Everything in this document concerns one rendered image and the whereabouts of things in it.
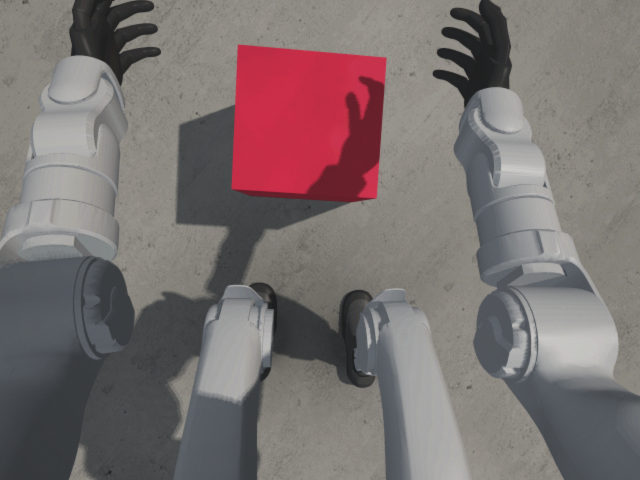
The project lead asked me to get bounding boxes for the left robot hand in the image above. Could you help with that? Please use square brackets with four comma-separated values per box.
[69, 0, 161, 86]

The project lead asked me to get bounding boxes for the right robot forearm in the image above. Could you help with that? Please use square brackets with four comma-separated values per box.
[454, 87, 619, 363]

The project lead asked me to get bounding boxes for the left robot shin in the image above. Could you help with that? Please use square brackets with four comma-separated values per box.
[202, 285, 266, 369]

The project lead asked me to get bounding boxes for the left robot thigh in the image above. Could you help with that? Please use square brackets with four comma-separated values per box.
[173, 298, 274, 480]

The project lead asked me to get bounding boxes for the right robot hand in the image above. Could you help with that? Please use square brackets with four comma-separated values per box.
[433, 0, 512, 108]

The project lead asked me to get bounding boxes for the carton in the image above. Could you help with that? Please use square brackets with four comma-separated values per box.
[232, 45, 387, 202]

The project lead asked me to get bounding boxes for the left robot upper arm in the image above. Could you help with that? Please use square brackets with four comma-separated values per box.
[0, 256, 135, 480]

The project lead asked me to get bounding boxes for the left robot forearm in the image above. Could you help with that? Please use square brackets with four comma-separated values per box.
[0, 55, 128, 265]

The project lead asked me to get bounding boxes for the right robot upper arm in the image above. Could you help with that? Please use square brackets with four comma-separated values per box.
[473, 286, 640, 480]

